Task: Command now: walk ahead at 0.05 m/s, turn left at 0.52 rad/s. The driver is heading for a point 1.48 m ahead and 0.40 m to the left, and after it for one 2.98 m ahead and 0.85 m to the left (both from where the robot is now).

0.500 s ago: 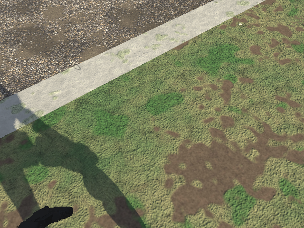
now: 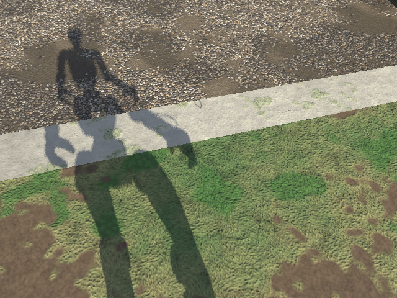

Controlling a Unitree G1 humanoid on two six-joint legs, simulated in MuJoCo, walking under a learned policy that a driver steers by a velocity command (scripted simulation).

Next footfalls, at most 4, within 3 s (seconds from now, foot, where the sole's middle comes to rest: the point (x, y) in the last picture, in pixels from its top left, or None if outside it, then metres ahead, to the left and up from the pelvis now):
0.46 right None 0.11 -0.12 -0.77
0.84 left None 0.00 0.12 -0.77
1.22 right None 0.31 -0.01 -0.77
1.54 left None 0.17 0.19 -0.77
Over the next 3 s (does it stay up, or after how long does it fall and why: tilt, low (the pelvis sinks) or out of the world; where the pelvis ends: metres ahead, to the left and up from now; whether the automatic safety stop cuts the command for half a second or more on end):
stays up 0.74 0.29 0.00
